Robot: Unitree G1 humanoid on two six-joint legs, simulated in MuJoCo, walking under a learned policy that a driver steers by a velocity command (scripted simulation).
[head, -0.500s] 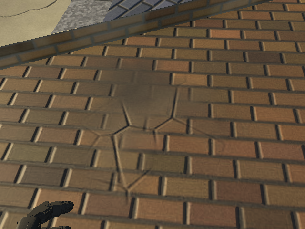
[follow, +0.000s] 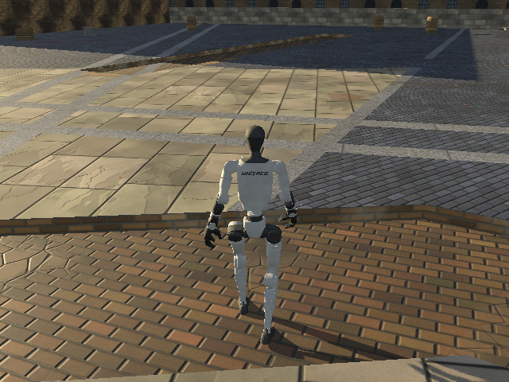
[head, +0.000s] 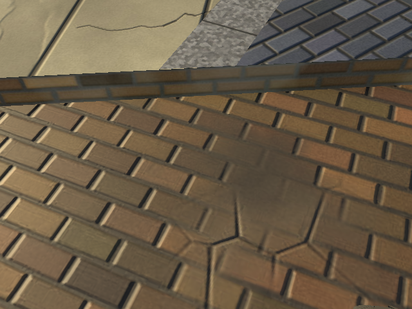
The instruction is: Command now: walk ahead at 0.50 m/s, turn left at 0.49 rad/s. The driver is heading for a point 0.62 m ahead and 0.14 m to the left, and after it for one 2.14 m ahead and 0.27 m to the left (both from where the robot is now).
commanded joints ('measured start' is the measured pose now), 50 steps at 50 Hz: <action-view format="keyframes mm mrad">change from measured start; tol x32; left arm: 1 39 34 -18 -132 15 -51 -19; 17 -388 94 -5 -275 -3 -79 -47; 24 55 265 55 -182 12 -84 -44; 50 110 181 -10 -30 -35 -26 -54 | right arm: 1 337 -301 -90 -3 6 -2 -24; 43 -26 -56 -5 -233 -18 0 -20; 50 294 -204 -40 -160 -57 24 -56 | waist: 1 -97 254 -370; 21 -4 107 -94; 24 30 -356 -384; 42 48 -59 27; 50 -113 146 -517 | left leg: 1 917 379 -845 -190 -123 359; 12 234 111 -308 -336 225 132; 20 348 160 -488 -154 29 52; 25 -302 30 -261 752 -422 -102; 45 55 46 -44 -57 52 -69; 48 799 357 -323 8 986 99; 50 817 486 -434 -41 933 234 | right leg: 1 -714 105 178 897 -105 48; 21 -303 17 287 -85 397 -2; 24 334 -434 1050 -186 -24 -270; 30 -182 -227 467 -328 240 -153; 46 -57 -183 183 -52 969 -92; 49 -574 32 297 672 -314 62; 50 -602 -9 354 745 -302 69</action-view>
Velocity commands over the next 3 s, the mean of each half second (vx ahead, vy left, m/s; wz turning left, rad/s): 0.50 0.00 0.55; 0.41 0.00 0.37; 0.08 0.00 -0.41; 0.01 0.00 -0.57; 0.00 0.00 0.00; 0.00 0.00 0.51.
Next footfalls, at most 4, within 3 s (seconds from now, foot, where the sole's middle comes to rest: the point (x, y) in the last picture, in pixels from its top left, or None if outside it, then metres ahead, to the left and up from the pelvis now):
0.44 right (251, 304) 0.46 -0.09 -0.75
0.94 left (142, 265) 0.58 0.26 -0.75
1.38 right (218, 247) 0.65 0.02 -0.75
1.86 left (151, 251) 0.63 0.24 -0.75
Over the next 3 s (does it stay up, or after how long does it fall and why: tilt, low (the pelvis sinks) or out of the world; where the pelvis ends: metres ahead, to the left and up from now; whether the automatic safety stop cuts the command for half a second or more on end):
stays up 0.57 0.15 0.03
